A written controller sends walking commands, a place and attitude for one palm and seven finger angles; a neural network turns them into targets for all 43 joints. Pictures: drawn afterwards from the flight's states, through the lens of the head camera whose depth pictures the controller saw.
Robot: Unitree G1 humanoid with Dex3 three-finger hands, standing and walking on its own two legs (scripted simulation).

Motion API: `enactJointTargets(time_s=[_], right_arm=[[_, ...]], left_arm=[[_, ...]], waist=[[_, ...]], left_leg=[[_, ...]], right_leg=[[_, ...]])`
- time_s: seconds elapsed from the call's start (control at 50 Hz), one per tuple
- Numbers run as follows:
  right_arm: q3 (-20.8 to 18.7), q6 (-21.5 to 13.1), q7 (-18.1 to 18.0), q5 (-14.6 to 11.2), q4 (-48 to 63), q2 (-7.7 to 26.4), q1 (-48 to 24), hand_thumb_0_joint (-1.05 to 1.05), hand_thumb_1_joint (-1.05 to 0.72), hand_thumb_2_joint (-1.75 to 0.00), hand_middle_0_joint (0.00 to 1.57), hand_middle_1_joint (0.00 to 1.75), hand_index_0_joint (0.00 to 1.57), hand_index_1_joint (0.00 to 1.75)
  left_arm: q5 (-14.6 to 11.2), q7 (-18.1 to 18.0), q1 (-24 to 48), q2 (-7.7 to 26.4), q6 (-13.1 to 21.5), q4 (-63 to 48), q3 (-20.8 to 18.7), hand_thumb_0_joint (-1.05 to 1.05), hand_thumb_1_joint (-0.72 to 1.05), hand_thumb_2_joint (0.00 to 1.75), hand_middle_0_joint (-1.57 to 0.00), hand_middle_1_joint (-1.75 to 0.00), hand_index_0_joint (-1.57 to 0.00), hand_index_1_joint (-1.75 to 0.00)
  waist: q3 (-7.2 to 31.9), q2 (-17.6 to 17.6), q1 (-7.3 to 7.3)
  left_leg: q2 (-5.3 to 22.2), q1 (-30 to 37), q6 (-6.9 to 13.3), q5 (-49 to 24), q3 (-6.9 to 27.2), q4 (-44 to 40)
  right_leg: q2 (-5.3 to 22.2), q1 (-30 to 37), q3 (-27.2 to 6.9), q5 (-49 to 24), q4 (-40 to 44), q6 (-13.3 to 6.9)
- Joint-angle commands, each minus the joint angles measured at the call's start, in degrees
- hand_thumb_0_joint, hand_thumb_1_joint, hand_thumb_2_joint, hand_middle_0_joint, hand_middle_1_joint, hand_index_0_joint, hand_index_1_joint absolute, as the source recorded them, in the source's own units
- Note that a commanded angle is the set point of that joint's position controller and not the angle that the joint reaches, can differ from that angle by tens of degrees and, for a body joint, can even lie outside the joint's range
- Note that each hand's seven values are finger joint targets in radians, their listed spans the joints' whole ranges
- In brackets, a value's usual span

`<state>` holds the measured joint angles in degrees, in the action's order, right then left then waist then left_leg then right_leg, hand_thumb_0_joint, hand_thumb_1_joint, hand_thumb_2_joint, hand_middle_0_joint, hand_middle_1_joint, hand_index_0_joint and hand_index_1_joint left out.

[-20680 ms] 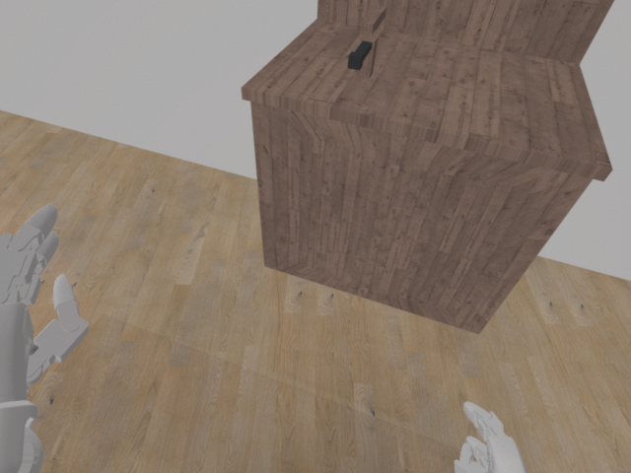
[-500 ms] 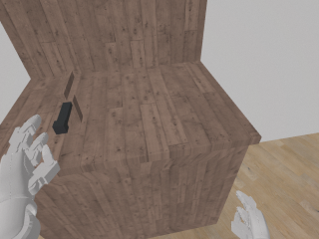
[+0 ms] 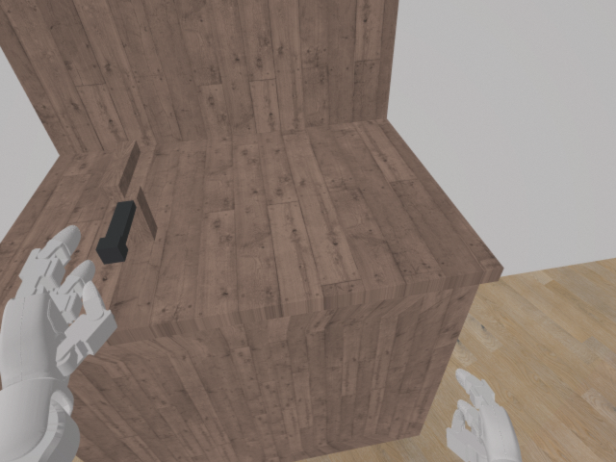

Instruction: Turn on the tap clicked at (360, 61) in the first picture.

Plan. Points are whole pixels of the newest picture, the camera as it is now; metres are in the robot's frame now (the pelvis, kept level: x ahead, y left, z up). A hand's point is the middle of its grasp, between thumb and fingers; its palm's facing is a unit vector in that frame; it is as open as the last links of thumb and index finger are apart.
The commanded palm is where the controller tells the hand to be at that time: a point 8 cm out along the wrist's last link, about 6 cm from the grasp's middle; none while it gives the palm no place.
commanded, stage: turn the palm inward beside the body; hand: left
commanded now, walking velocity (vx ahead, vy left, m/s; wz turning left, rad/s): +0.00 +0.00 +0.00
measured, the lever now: (112, 249) +0.32 +0.33 +0.13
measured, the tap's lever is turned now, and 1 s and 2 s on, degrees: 0 0 0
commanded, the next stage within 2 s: reach beside the lever's end, fingers flat in 0.02 s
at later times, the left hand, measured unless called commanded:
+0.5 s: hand (105, 310) +0.20 +0.25 +0.17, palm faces +0.52 -0.84 -0.13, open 7.4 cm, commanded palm +0.15 +0.29 +0.18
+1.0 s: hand (96, 299) +0.22 +0.28 +0.15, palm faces +0.54 -0.83 -0.12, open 7.5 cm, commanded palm +0.18 +0.32 +0.16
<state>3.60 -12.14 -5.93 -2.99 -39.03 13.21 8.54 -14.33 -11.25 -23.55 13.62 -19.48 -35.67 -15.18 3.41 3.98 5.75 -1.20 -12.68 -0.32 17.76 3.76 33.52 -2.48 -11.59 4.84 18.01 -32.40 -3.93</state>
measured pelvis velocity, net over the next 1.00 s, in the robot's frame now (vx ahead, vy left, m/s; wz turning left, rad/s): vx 0.00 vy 0.00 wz -0.01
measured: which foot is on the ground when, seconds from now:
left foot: down 0.00-1.00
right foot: down 0.00-1.00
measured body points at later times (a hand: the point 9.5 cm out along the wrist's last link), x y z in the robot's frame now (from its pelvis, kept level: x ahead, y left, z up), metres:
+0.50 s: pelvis +0.00 -0.01 +0.00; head -0.04 -0.04 +0.45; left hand +0.17 +0.29 +0.18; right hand +0.21 -0.22 -0.07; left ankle +0.01 +0.13 -0.73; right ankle +0.00 -0.07 -0.73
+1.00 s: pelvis +0.00 +0.00 +0.00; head -0.02 -0.02 +0.45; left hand +0.19 +0.32 +0.16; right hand +0.20 -0.22 -0.08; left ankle +0.01 +0.13 -0.73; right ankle +0.00 -0.07 -0.73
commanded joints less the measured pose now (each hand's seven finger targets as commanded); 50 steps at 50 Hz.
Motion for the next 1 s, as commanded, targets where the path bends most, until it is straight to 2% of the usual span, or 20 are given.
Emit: enactJointTargets(time_s=[0.0, 0.08, 0.12, 0.14, 0.22, 0.28, 0.32, 0.38, 0.4, 0.5, 0.54, 0.64, 0.66, 0.68, 0.7, 0.74, 0.8, 0.86, 0.92, 0.98], right_arm=[[-2.0, -3.8, -0.1, 0.2, 10.5, 5.4, -11.0, 0.0, -0.9, -0.9, 0.2, 0.3, 0.2, 0.3], [-2.3, -3.8, -0.1, 0.3, 10.4, 5.5, -10.0, 0.0, -0.9, -0.9, 0.2, 0.3, 0.2, 0.3], [-2.2, -3.8, -0.1, 0.1, 10.4, 5.3, -10.3, 0.0, -0.9, -0.9, 0.2, 0.3, 0.2, 0.3], [-2.2, -3.8, -0.1, 0.2, 10.4, 5.4, -9.9, 0.0, -0.9, -0.9, 0.2, 0.3, 0.2, 0.3], [-2.3, -3.7, -0.5, 0.1, 10.2, 5.4, -10.5, 0.0, -0.9, -0.9, 0.2, 0.3, 0.2, 0.3], [-2.5, -3.6, -0.7, 0.2, 9.8, 5.7, -10.4, 0.0, -0.9, -0.9, 0.2, 0.3, 0.2, 0.3], [-2.4, -3.3, -0.7, -0.1, 9.7, 5.4, -10.6, 0.0, -0.9, -0.9, 0.2, 0.3, 0.2, 0.3], [-2.6, -3.6, -0.8, 0.1, 9.6, 5.6, -9.9, 0.0, -0.9, -0.9, 0.2, 0.3, 0.2, 0.3], [-2.5, -3.6, -0.7, -0.2, 9.2, 5.6, -10.3, 0.0, -0.9, -0.9, 0.2, 0.3, 0.2, 0.3], [-2.6, -4.5, -0.9, -0.2, 9.3, 5.7, -9.8, 0.0, -0.9, -0.9, 0.2, 0.3, 0.2, 0.3], [-2.8, -4.5, -1.2, -0.1, 9.1, 5.9, -9.4, 0.0, -0.9, -0.9, 0.2, 0.3, 0.2, 0.3], [-3.1, -4.4, -1.0, 0.0, 9.4, 5.9, -8.5, 0.0, -0.9, -0.9, 0.2, 0.3, 0.2, 0.3], [-3.0, -4.4, -1.0, 0.0, 9.3, 5.9, -8.5, 0.0, -0.9, -0.9, 0.2, 0.3, 0.2, 0.3], [-3.1, -4.5, -1.0, 0.1, 9.3, 6.0, -8.0, 0.0, -0.9, -0.9, 0.2, 0.3, 0.2, 0.3], [-3.0, -4.6, -1.0, -0.1, 9.1, 6.0, -8.4, 0.0, -0.9, -0.9, 0.2, 0.3, 0.2, 0.3], [-3.4, -4.4, -1.1, -0.1, 9.0, 6.1, -7.7, 0.0, -0.9, -0.9, 0.2, 0.3, 0.2, 0.3], [-3.1, -4.8, -1.2, -0.3, 8.9, 6.0, -8.1, 0.0, -0.9, -0.9, 0.2, 0.3, 0.2, 0.3], [-3.4, -4.7, -1.4, 0.0, 8.8, 6.4, -7.2, 0.0, -0.9, -0.9, 0.2, 0.3, 0.2, 0.3], [-3.4, -4.6, -1.6, -0.1, 8.5, 6.3, -7.2, 0.0, -0.9, -0.9, 0.2, 0.3, 0.2, 0.3], [-3.5, -4.6, -1.8, 0.0, 8.4, 6.6, -7.1, 0.0, -0.9, -0.9, 0.2, 0.3, 0.2, 0.3]], left_arm=[[0.5, -0.3, 6.9, 8.9, 4.8, -13.2, -5.7, 0.0, 0.9, 0.9, -0.2, -0.3, -0.2, -0.3], [-0.1, -0.1, 6.8, 8.2, 5.1, -12.0, -5.4, 0.0, 0.9, 0.9, -0.2, -0.3, -0.2, -0.3], [0.5, -0.2, 7.8, 8.2, 5.2, -12.4, -4.8, 0.0, 0.9, 0.9, -0.2, -0.3, -0.2, -0.3], [0.4, -0.3, 7.8, 8.5, 5.2, -11.3, -5.3, 0.0, 0.9, 0.9, -0.2, -0.3, -0.2, -0.3], [0.6, -0.6, 10.6, 8.9, 5.2, -9.5, -5.6, 0.0, 0.9, 0.9, -0.2, -0.3, -0.2, -0.3], [0.0, -0.3, 11.5, 10.1, 5.0, -6.8, -7.2, 0.0, 0.9, 0.9, -0.2, -0.3, -0.2, -0.3], [-0.1, 0.0, 11.5, 10.4, 5.0, -5.5, -7.9, 0.0, 0.9, 0.9, -0.2, -0.3, -0.2, -0.3], [-0.4, 0.5, 12.0, 11.3, 5.6, -4.6, -8.9, 0.0, 0.9, 0.9, -0.2, -0.3, -0.2, -0.3], [-0.2, 0.5, 12.4, 12.0, 5.8, -3.7, -9.8, 0.0, 0.9, 0.9, -0.2, -0.3, -0.2, -0.3], [-0.2, 0.9, 15.1, 11.5, 7.4, -2.3, -8.9, 0.0, 0.9, 0.9, -0.2, -0.3, -0.2, -0.3], [-0.4, 1.0, 16.0, 11.9, 7.5, -0.3, -9.4, 0.0, 0.9, 0.9, -0.2, -0.3, -0.2, -0.3], [0.0, 1.3, 14.6, 13.4, 8.1, 0.0, -11.3, 0.0, 0.9, 0.9, -0.19, -0.28, -0.19, -0.28], [-0.1, 1.6, 15.1, 12.4, 8.4, -0.1, -10.3, 0.0, 0.9, 0.9, -0.19, -0.28, -0.19, -0.28], [-0.3, 1.8, 15.8, 12.4, 8.9, 0.2, -10.3, 0.0, 0.9, 0.9, -0.19, -0.28, -0.19, -0.28], [-0.4, 1.8, 15.0, 13.0, 9.2, 1.1, -11.5, 0.0, 0.9, 0.9, -0.19, -0.28, -0.19, -0.28], [-0.8, 2.1, 14.7, 13.2, 9.5, 2.7, -12.2, 0.0, 0.9, 0.9, -0.19, -0.27, -0.19, -0.27], [-0.2, 2.1, 17.7, 12.9, 10.2, 2.3, -11.3, 0.0, 0.9, 0.9, -0.19, -0.26, -0.19, -0.26], [-0.3, 2.3, 17.1, 13.7, 10.5, 4.1, -11.9, 0.0, 0.9, 0.9, -0.19, -0.26, -0.19, -0.26], [0.0, 2.6, 19.1, 14.1, 11.0, 5.3, -12.2, 0.0, 0.9, 0.9, -0.18, -0.25, -0.18, -0.25], [-0.4, 2.9, 20.7, 14.7, 11.2, 6.9, -12.6, 0.0, 0.9, 0.9, -0.18, -0.24, -0.18, -0.24]], waist=[[3.1, -0.8, 0.49], [3.2, -4.1, 0.06], [2.5, -1.0, 0.0], [2.2, -2.4, 0.05], [1.9, -1.9, -0.04], [2.8, -4.7, -0.18], [2.5, -2.2, 0.03], [3.4, -3.5, -0.04], [3.1, -1.6, 0.13], [2.2, -1.2, -0.35], [2.3, -4.2, -0.55], [5.4, -0.6, 0.17], [5.0, -0.6, -0.23], [4.7, -2.9, -0.52], [4.8, -1.6, -0.09], [4.6, -3.7, -0.38], [3.3, 0.0, -0.62], [4.4, -2.4, -0.74], [4.1, -1.1, -0.95], [4.5, -2.8, -1.11]], left_leg=[[0.4, 0.9, 2.0, -11.3, -1.0, -3.8], [0.5, 0.1, 2.1, -11.5, -1.0, -3.5], [0.4, 0.4, 1.9, -11.0, -1.1, -3.8], [0.4, -0.1, 1.9, -10.4, -0.9, -4.0], [0.2, -0.1, 2.1, -8.8, -0.9, -4.2], [0.2, -0.9, 2.2, -8.6, -0.9, -3.8], [0.1, -0.9, 2.1, -8.3, -1.1, -4.2], [0.2, -1.0, 2.1, -9.2, -1.1, -3.9], [0.1, -0.7, 2.1, -9.3, -1.3, -4.0], [0.0, -0.7, 2.1, -8.2, -1.1, -4.2], [0.0, -1.7, 2.2, -7.2, -0.7, -4.4], [-0.1, -0.8, 1.8, -10.8, -1.2, -4.5], [-0.2, -0.5, 1.9, -10.9, -1.4, -4.4], [-0.1, -0.4, 1.9, -11.1, -1.3, -4.5], [-0.1, -0.4, 1.9, -11.2, -1.2, -4.5], [0.0, -1.0, 1.9, -11.0, -1.3, -4.6], [-0.1, -0.4, 1.7, -10.4, -1.2, -4.9], [-0.2, -0.9, 1.8, -10.4, -1.1, -4.9], [-0.1, -0.5, 1.7, -10.1, -0.9, -5.3], [-0.3, -0.8, 1.9, -10.0, -0.8, -5.3]], right_leg=[[3.8, -0.7, -3.1, -9.7, 7.4, 3.3], [4.0, -0.2, -3.3, -11.3, 7.3, 3.8], [4.0, -1.2, -3.2, -10.0, 7.4, 3.4], [3.8, -1.2, -3.0, -9.3, 7.4, 3.5], [3.9, -1.7, -3.7, -6.5, 8.3, 3.6], [4.3, -0.8, -4.8, -7.5, 8.7, 4.3], [4.2, -0.8, -4.7, -6.7, 8.8, 4.0], [4.4, 0.0, -4.9, -9.4, 8.4, 4.3], [4.1, -0.5, -4.7, -8.6, 8.5, 4.0], [3.9, -1.8, -4.7, -6.8, 8.7, 3.9], [3.9, -1.7, -4.8, -5.3, 8.8, 4.1], [3.8, 0.3, -4.3, -10.7, 7.1, 3.6], [3.8, -0.2, -4.1, -11.0, 7.1, 3.7], [3.6, -0.3, -3.8, -11.5, 6.9, 3.8], [3.4, -0.4, -3.7, -11.2, 6.9, 3.6], [3.3, -0.5, -3.7, -11.2, 7.0, 3.7], [3.2, -1.8, -3.5, -9.4, 7.0, 3.3], [3.1, -1.3, -3.5, -9.4, 6.9, 3.4], [3.0, -1.8, -3.4, -8.7, 6.9, 3.2], [3.0, -1.4, -3.6, -8.9, 7.0, 3.4]])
